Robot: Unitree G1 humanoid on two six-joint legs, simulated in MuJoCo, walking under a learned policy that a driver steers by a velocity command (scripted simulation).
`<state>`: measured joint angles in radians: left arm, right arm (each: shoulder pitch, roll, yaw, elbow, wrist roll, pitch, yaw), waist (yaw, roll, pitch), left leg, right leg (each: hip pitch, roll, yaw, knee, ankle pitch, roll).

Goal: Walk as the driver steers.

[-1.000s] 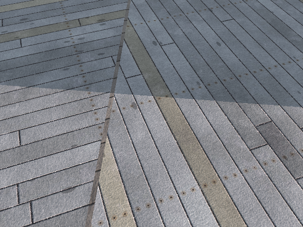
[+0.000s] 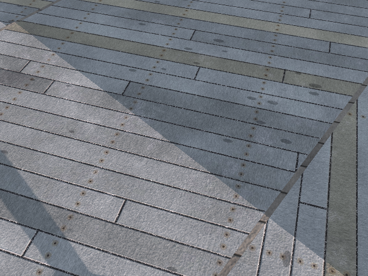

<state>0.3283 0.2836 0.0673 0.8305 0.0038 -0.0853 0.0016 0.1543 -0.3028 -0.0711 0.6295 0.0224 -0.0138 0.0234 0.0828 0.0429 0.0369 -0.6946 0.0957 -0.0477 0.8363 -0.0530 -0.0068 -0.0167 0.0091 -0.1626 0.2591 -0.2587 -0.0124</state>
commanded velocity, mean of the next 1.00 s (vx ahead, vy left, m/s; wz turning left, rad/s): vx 0.50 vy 0.00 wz -0.22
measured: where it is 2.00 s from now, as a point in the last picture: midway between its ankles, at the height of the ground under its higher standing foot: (265, 140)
